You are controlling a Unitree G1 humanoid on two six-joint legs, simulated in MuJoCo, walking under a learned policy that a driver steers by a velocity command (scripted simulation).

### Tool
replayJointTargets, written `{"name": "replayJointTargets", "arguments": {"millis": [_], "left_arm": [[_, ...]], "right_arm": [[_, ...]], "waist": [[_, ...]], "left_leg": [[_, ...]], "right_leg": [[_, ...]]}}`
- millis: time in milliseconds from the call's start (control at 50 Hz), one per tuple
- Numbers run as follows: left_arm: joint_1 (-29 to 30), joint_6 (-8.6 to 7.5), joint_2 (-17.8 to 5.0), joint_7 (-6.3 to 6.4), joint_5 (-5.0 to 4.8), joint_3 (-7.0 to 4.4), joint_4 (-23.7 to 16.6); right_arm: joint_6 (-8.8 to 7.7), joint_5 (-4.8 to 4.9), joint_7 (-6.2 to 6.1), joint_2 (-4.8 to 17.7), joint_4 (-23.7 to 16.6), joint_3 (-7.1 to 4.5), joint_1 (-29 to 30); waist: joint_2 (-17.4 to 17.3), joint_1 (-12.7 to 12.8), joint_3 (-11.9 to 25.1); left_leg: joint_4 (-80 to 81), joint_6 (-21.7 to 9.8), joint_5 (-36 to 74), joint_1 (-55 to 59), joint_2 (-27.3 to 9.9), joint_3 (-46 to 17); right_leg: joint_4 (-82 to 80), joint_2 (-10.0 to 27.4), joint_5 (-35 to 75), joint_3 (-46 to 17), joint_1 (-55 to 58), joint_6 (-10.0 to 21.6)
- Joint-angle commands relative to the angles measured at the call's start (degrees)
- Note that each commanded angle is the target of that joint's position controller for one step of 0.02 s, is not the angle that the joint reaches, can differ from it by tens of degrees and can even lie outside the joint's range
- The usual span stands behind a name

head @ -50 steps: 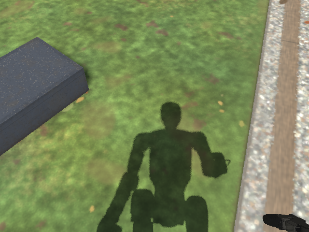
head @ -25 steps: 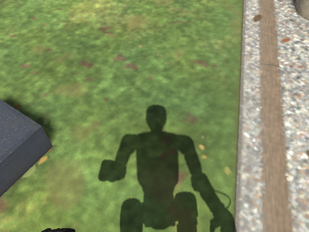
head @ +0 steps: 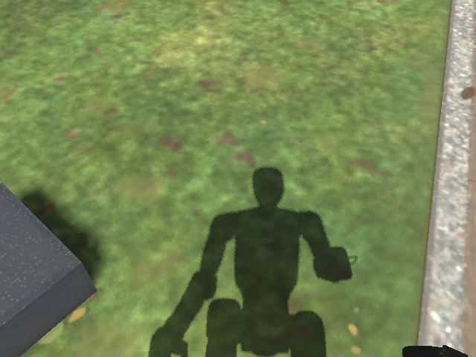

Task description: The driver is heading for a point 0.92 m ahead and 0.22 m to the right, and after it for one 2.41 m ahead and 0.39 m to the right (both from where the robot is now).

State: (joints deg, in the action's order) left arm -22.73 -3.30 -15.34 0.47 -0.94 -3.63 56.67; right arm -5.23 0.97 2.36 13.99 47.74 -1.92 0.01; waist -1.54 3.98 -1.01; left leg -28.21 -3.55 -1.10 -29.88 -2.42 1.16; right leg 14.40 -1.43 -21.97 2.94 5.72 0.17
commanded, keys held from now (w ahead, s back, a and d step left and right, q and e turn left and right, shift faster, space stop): w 0.30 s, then w+e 0.70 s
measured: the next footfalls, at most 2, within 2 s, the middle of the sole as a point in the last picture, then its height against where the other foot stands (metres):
left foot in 0.02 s outside the picture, level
right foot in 0.58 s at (306, 352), level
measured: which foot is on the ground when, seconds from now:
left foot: up 0.00-0.00, down 0.02-0.58, up 0.60-1.00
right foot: down 0.00-0.04, up 0.06-0.56, down 0.58-1.00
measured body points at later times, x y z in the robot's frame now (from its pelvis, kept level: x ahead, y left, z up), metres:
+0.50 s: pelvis +0.28 +0.01 +0.01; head +0.30 +0.01 +0.46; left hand +0.49 +0.23 -0.10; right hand +0.25 -0.27 -0.13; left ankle +0.15 +0.11 -0.73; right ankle +0.45 -0.13 -0.70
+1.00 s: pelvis +0.57 -0.04 +0.01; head +0.60 -0.06 +0.46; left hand +0.68 +0.23 -0.10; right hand +0.72 -0.34 -0.07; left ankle +0.78 +0.04 -0.70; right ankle +0.45 -0.11 -0.73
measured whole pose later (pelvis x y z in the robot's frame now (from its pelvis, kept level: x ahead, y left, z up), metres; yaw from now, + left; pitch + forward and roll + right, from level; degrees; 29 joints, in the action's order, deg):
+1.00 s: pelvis +0.57 -0.04 +0.01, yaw -20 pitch +2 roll -1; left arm -20.9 -2.7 -16.0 0.9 -1.3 -4.7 46.7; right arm -6.5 0.3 0.7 15.9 44.4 -2.6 0.7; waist -2.1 5.0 -1.0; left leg -27.4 2.0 1.4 -31.3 -1.2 -5.4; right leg 22.2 -6.1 -19.0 -10.3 -4.9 3.6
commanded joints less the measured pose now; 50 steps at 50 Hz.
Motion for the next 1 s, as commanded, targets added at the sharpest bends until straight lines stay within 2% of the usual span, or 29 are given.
{"name": "replayJointTargets", "arguments": {"millis": [20,40,60,80,100,120,140,180,240,280,360,460,500,520,540,560,580,600,620,640,660,680,700,760,800,860,920,960,1000], "left_arm": [[1.98,0.35,-7.67,0.55,0.68,-1.00,-3.64],[-5.03,-0.74,-0.94,-0.15,1.13,1.04,-4.49],[-3.62,-2.26,-2.37,-0.43,0.38,0.96,-3.78],[1.63,-3.26,-7.44,-0.73,-1.39,-0.45,-5.34],[5.53,-3.68,-7.94,-0.56,-1.78,-0.52,-6.36],[7.39,-3.54,-7.59,-0.15,-1.05,-0.79,-6.58],[6.75,-2.86,-7.05,0.18,-0.41,-1.17,-6.33],[4.77,-1.46,-4.30,0.27,-0.04,-0.88,-5.76],[9.07,-0.78,-4.09,0.50,0.53,-1.01,-7.56],[12.76,-1.01,-3.68,0.33,0.76,-0.95,-8.74],[19.53,-1.45,-2.10,-0.76,0.07,-0.10,-10.40],[25.90,-1.51,-2.39,-2.68,-0.59,0.37,-13.92],[25.41,-1.61,-3.28,-3.54,-0.49,0.12,-14.86],[23.34,-1.54,-4.31,-3.76,-0.29,-0.38,-14.81],[18.59,-1.37,-5.96,-3.79,-0.13,-1.33,-13.99],[9.99,-1.18,-8.51,-3.54,-0.15,-2.94,-11.73],[0.42,-0.78,-13.28,-2.70,0.04,-4.64,-10.07],[-0.63,-0.88,-17.41,-2.65,-0.48,-5.26,-10.02],[-2.28,-0.89,-12.01,-2.49,-0.40,-3.74,-10.11],[0.91,-1.14,-9.88,-2.16,-0.03,-3.20,-10.66],[4.73,-1.37,-8.78,-2.06,0.21,-2.84,-11.81],[8.13,-1.40,-7.23,-2.08,0.49,-2.36,-12.85],[9.86,-1.43,-6.09,-1.92,1.05,-1.86,-13.72],[9.46,-1.40,-7.89,-1.07,0.41,-2.30,-14.28],[7.68,-1.29,-9.71,-0.22,0.18,-2.87,-14.18],[5.43,-0.75,-9.90,0.37,-0.10,-3.04,-13.85],[2.59,-0.39,-9.68,0.38,-0.46,-3.10,-12.84],[1.82,-0.02,-9.08,0.61,-0.62,-3.03,-12.65],[2.27,0.41,-9.30,0.94,-0.29,-3.19,-13.07]], "right_arm": [[-0.60,-0.49,-0.65,12.78,2.51,-4.73,-18.59],[-0.19,-1.22,-0.94,18.50,4.02,-6.18,-25.44],[-0.08,-0.48,-0.74,14.27,4.16,-4.80,-25.62],[-0.31,-0.09,-0.76,11.41,3.52,-3.80,-20.71],[-0.38,-0.35,-0.87,9.53,2.22,-3.26,-15.79],[-0.49,-0.83,-0.73,7.69,1.77,-2.70,-12.19],[-0.78,-1.42,-0.62,6.06,1.64,-2.19,-10.31],[-1.11,-1.55,-0.50,6.16,2.34,-2.23,-10.38],[-1.35,-1.27,-1.40,8.53,3.85,-2.78,-13.03],[-1.04,-1.06,-2.09,8.97,4.62,-2.80,-14.79],[-0.79,-0.76,-2.73,9.82,5.92,-2.79,-17.60],[0.53,-0.80,-2.98,9.82,8.31,-3.06,-21.26],[1.27,-0.66,-3.28,10.71,7.95,-3.42,-20.05],[1.58,-0.59,-3.50,11.52,7.44,-3.66,-19.01],[2.05,-0.60,-3.77,12.11,6.96,-3.84,-18.08],[2.61,-0.72,-4.11,11.71,6.22,-3.62,-17.27],[2.40,-1.64,-4.48,10.54,4.46,-2.86,-18.01],[0.46,-2.81,-3.09,2.00,2.70,-0.09,-23.76],[-1.99,-0.65,-2.07,7.42,2.77,-1.17,-19.17],[-3.49,1.23,-1.55,9.88,0.83,-1.82,-13.73],[-4.13,0.94,-1.79,9.50,0.28,-1.69,-11.27],[-4.01,-0.30,-2.19,9.55,0.35,-2.17,-10.23],[-3.32,-0.89,-2.37,9.66,0.19,-2.56,-10.78],[-1.40,-1.74,-2.75,7.46,-0.98,-2.52,-10.75],[-0.97,-1.96,-2.97,6.51,-2.74,-2.23,-6.26],[-1.24,-1.62,-2.55,5.06,-4.75,-1.65,0.08],[-1.56,-0.69,-2.10,5.92,-6.75,-1.73,3.90],[-1.96,-0.50,-1.74,7.56,-7.38,-2.17,4.18],[-2.62,-0.36,-1.44,9.12,-7.31,-2.71,2.38]], "waist": [[3.52,-12.07,12.13],[-9.97,-9.96,20.45],[-11.98,-10.77,23.17],[-8.66,-10.24,14.17],[-4.91,-8.77,8.61],[-2.21,-7.05,4.36],[-3.09,-5.02,2.77],[-3.87,-3.36,2.23],[-1.91,-3.60,0.00],[-1.38,-4.54,-0.64],[-1.64,-7.02,-1.88],[-0.72,-8.75,-4.05],[-1.63,-7.41,-3.11],[-2.70,-5.95,-1.17],[-3.49,-3.20,2.17],[-2.32,1.09,6.83],[3.96,4.12,13.30],[17.36,-1.17,18.93],[11.84,2.20,21.10],[9.91,2.42,12.86],[3.86,0.62,8.84],[1.15,-1.50,5.40],[1.93,-3.52,4.64],[3.45,-5.19,2.83],[3.76,-4.09,1.20],[5.23,-1.62,0.28],[6.21,-0.10,0.35],[6.60,-0.48,0.72],[8.00,-1.95,1.17]], "left_leg": [[-1.59,-5.02,-1.34,28.64,-2.44,-3.19],[1.26,-14.55,-10.16,51.31,-17.10,-29.33],[10.50,-16.33,-17.10,53.63,-20.05,-43.92],[11.48,-13.06,-19.63,46.73,-18.16,-36.16],[12.67,-11.02,-16.83,38.11,-15.93,-28.30],[14.72,-10.01,-12.25,29.79,-13.76,-22.52],[16.52,-8.91,-8.66,24.33,-11.64,-18.39],[19.38,-9.39,-4.76,19.45,-10.27,-14.45],[21.70,-10.37,0.66,19.27,-10.07,-10.65],[22.01,-9.50,2.86,20.86,-9.18,-8.25],[22.93,-7.38,2.20,23.01,-7.88,-2.54],[19.49,-6.38,6.48,34.67,-12.25,0.46],[15.28,-5.22,16.72,37.73,-13.29,1.97],[11.37,-4.53,27.07,38.33,-13.21,3.01],[4.41,-3.63,36.92,38.19,-12.52,4.35],[-7.15,-1.85,39.94,34.74,-10.12,6.76],[-25.09,0.32,24.69,20.51,-7.64,7.78],[-44.56,4.09,-25.58,-5.57,5.59,3.40],[-50.78,2.95,-30.86,-13.09,4.38,-6.66],[-50.15,1.60,-26.05,-17.25,1.35,-6.85],[-45.98,1.20,-21.39,-15.23,-1.19,-6.44],[-40.70,1.76,-18.95,-11.63,-2.74,-6.09],[-38.03,2.24,-17.60,-7.46,-3.79,-6.40],[-29.39,5.05,-15.21,-4.62,-3.73,-4.98],[-20.94,6.57,-8.13,-4.94,-2.67,-4.17],[-7.55,6.85,4.09,-0.08,0.20,-3.62],[-2.26,6.54,7.46,2.68,1.74,-4.49],[0.55,5.81,4.66,3.03,1.77,-6.02],[1.70,4.48,-0.59,5.45,1.80,-6.16]], "right_leg": [[26.05,10.75,41.82,-1.78,-10.50,5.53],[49.19,1.08,15.95,0.07,-34.54,1.07],[58.33,-1.69,-11.33,-8.11,-43.44,1.18],[62.10,2.02,-8.94,-9.58,-49.08,2.38],[60.01,5.32,-3.26,-7.89,-48.94,3.04],[56.07,7.59,1.19,-6.79,-46.70,2.83],[52.74,9.41,4.21,-7.17,-42.85,2.72],[49.74,10.29,6.57,-6.77,-38.79,1.98],[42.17,10.81,13.22,-6.23,-43.10,0.16],[35.08,10.50,19.83,-5.82,-44.82,-0.51],[22.75,8.11,29.53,-3.06,-42.06,-0.05],[17.75,6.38,24.61,-3.45,-46.32,2.72],[17.16,4.93,19.52,-1.89,-44.31,4.41],[17.52,3.19,16.78,-0.10,-40.24,5.39],[17.55,0.96,15.07,1.75,-33.48,6.53],[15.26,-1.50,17.02,2.62,-21.85,8.17],[15.61,6.76,18.36,-10.73,-3.75,12.00],[9.19,20.13,9.26,-42.71,16.05,23.46],[3.40,20.49,3.60,-48.21,18.82,22.87],[2.62,18.44,7.23,-39.72,12.86,19.99],[2.03,16.07,12.70,-33.13,4.61,18.27],[1.00,14.16,19.01,-28.27,-3.64,17.18],[-0.39,12.70,22.91,-25.62,-8.80,16.86],[-2.86,11.10,26.59,-21.61,-16.35,17.25],[-3.59,9.51,25.79,-19.22,-19.13,16.22],[-2.81,6.25,20.59,-16.46,-22.35,13.01],[-0.90,7.24,16.99,-19.26,-20.58,11.71],[2.52,8.64,15.48,-22.64,-16.31,11.10],[6.36,9.80,16.85,-25.71,-13.56,10.49]]}}
Keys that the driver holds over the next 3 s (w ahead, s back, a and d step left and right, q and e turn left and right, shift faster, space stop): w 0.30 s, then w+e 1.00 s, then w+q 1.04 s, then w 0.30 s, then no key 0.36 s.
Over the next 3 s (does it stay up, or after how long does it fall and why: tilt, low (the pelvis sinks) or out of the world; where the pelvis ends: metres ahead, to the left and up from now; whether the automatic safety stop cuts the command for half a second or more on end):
stays up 1.56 -0.33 0.01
